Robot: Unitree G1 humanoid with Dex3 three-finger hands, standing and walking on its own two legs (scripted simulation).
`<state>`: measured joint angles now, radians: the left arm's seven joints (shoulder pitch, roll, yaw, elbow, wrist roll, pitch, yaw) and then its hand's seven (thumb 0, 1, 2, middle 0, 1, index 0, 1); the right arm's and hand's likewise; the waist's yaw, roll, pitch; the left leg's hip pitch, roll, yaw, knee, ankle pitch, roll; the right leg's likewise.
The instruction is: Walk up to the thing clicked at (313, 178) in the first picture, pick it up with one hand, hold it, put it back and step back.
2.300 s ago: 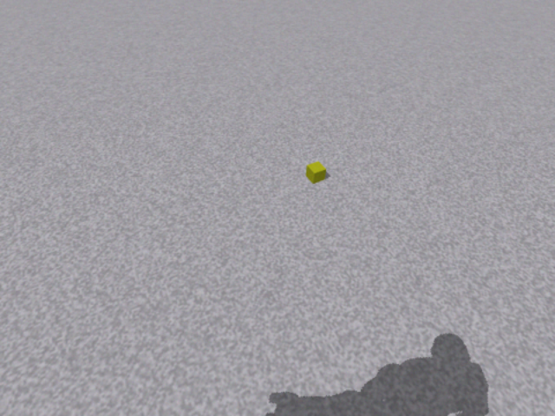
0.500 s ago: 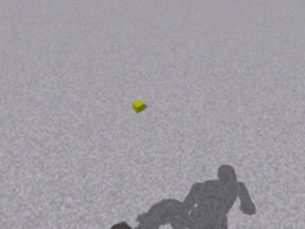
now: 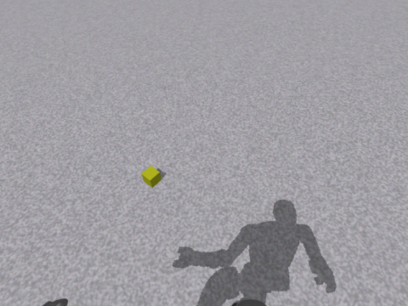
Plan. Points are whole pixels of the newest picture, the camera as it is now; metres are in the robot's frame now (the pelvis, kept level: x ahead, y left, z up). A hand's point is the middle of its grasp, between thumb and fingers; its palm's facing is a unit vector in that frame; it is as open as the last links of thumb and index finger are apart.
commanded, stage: walk up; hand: left
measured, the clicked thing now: (151, 176) +0.95 +0.27 -0.72
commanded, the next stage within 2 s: none
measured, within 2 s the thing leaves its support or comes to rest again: neither
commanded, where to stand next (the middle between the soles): +0.58 +0.02 m, yaw -1 degrees
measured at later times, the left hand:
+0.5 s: hand (66, 288) +0.23 +0.31 -0.14, palm faces -0.03 -0.93 -0.36, open 7.4 cm
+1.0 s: hand (92, 189) +0.48 +0.30 -0.12, palm faces -0.11 -0.92 -0.37, open 7.4 cm
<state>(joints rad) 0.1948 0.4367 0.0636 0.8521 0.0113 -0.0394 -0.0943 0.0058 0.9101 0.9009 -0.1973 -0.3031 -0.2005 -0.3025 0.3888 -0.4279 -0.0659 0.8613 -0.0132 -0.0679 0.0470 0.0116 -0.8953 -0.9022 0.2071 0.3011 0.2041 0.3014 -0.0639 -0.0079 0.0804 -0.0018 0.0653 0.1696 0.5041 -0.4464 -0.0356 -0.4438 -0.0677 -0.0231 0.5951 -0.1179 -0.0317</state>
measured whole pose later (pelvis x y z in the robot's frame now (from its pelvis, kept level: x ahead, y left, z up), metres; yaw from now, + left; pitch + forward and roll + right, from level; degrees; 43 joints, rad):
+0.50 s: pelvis +0.21 +0.03 +0.00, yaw -1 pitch -2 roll -2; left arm 0.37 0.44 0.06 0.86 0.01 -0.07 -0.05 0.01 0.90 0.90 -0.20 -0.30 -0.21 -0.30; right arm 0.26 -0.42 -0.08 0.88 -0.03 -0.05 0.08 0.01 -0.90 -0.90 0.20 0.30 0.20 0.30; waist 0.04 -0.01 0.07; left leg -0.41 0.07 0.04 0.59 -0.14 0.01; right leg -0.10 -0.03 -0.04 0.57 -0.43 0.01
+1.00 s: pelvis +0.38 +0.03 +0.01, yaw -2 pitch -3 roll +2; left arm 0.24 0.41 0.06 0.88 0.02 -0.03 -0.07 0.01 0.91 0.90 -0.20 -0.30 -0.20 -0.30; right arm 0.40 -0.40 -0.05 0.85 -0.01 -0.06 0.04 0.01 -0.90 -0.90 0.21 0.30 0.20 0.30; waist -0.04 -0.02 0.09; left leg -0.05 0.00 0.11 0.48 -0.38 0.01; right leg -0.40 -0.07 -0.03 0.58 -0.16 -0.02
